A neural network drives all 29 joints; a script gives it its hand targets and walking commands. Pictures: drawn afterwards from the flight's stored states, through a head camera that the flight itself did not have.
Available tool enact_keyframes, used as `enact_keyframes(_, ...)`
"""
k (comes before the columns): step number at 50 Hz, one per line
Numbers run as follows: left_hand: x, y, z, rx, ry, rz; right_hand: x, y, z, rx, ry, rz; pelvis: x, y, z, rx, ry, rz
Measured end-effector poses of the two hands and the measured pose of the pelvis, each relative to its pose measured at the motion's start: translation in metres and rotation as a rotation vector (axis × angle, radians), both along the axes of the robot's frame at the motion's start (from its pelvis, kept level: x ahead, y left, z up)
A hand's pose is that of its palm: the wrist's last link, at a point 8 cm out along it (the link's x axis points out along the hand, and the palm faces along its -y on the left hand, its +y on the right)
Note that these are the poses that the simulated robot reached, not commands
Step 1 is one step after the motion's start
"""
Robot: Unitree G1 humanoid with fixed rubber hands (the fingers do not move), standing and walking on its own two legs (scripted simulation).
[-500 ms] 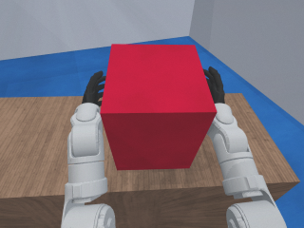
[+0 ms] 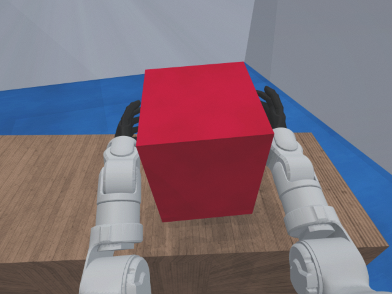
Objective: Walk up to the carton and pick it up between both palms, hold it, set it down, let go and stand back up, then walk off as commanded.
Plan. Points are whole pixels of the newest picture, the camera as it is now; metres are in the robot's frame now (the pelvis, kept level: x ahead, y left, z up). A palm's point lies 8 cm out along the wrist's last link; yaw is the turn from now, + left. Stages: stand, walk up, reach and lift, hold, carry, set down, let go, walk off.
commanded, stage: set down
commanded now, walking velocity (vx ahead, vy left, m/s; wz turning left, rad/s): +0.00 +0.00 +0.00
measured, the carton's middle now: (201, 145) +0.38 -0.01 +0.15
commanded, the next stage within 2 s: none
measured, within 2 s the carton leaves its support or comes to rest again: neither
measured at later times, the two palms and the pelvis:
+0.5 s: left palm (124, 151) +0.36 +0.15 +0.15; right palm (267, 143) +0.36 -0.14 +0.16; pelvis +0.00 +0.00 +0.00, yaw +0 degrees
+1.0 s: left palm (133, 158) +0.40 +0.15 +0.09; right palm (259, 145) +0.40 -0.14 +0.13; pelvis +0.03 +0.00 +0.00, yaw +0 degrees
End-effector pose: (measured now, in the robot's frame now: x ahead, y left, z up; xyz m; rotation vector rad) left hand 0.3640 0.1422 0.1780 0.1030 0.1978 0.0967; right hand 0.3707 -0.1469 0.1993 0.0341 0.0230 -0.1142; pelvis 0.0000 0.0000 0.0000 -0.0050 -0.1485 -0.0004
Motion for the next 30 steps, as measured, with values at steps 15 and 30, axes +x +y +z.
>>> enact_keyframes(15, 0.017, 0.004, 0.004, 0.049, -0.083, -0.049, 0.008, 0.001, -0.009, 0.007, -0.115, -0.020, 0.016, 0.000, 0.000, 0.000, 0.004, 0.000)
enact_keyframes(30, -0.006, 0.010, -0.037, 0.032, -0.034, -0.038, -0.010, 0.008, -0.036, -0.071, -0.116, 0.000, -0.001, 0.000, 0.000, 0.000, -0.022, 0.000)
